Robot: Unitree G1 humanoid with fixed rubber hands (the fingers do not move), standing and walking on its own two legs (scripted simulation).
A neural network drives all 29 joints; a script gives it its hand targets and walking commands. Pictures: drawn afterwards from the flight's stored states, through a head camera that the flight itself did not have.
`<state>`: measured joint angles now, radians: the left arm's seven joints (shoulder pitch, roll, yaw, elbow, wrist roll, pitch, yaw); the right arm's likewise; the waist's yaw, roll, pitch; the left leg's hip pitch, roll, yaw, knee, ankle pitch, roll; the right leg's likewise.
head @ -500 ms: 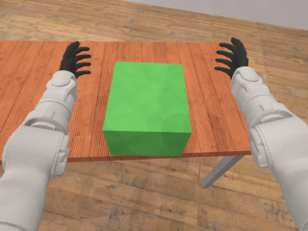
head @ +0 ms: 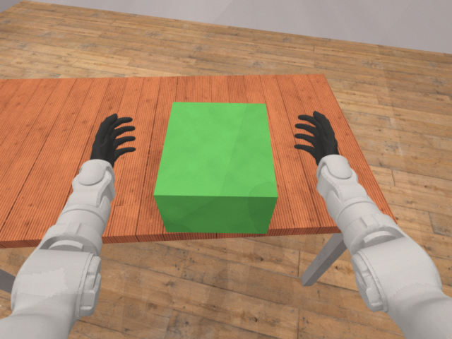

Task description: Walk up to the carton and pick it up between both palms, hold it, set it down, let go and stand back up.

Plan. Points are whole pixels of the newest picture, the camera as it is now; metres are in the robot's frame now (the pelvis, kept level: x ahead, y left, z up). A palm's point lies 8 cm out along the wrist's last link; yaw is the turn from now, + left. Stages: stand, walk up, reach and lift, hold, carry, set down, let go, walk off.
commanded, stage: set down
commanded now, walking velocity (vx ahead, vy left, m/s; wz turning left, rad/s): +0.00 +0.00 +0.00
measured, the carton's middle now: (218, 165) +0.49 +0.05 -0.04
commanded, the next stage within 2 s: none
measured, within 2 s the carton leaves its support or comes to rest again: neither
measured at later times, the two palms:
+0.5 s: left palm (109, 198) +0.34 +0.24 +0.04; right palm (338, 197) +0.36 -0.18 +0.04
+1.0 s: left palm (110, 243) +0.27 +0.23 -0.01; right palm (341, 247) +0.28 -0.19 -0.01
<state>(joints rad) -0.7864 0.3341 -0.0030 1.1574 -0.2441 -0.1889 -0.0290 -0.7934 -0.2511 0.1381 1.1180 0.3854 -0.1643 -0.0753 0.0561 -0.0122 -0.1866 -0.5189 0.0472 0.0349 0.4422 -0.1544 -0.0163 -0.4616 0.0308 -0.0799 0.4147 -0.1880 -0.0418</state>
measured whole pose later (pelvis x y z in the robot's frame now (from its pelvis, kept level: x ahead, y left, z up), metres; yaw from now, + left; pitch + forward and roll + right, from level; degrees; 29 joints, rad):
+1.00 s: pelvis +0.01 +0.00 +0.00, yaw -1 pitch +1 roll +0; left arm -0.13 0.21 0.06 0.79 -0.14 -0.36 0.00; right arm -0.16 -0.19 0.15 0.88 0.31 -0.42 -0.02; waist 0.03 -0.03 -0.04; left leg -0.25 0.03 0.02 0.45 -0.22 -0.02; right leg -0.20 0.03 -0.05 0.44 -0.25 -0.04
